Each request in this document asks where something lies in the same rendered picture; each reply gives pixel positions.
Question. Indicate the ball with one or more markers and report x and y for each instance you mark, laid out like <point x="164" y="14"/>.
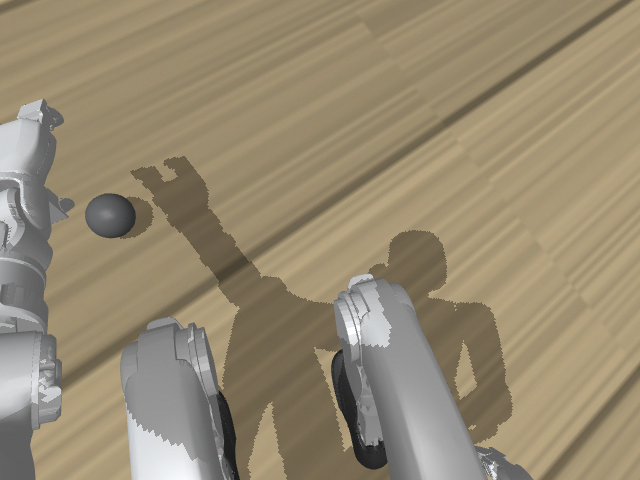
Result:
<point x="110" y="215"/>

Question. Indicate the left robot foot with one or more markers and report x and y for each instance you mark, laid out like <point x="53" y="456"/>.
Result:
<point x="229" y="436"/>

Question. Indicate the left robot hand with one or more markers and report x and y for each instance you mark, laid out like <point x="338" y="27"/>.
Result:
<point x="27" y="147"/>

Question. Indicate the left robot arm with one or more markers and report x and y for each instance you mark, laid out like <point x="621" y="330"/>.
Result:
<point x="30" y="374"/>

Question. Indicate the right robot foot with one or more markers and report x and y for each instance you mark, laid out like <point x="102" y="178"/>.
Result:
<point x="371" y="457"/>

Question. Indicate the right robot hand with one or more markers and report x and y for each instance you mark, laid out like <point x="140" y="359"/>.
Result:
<point x="496" y="465"/>

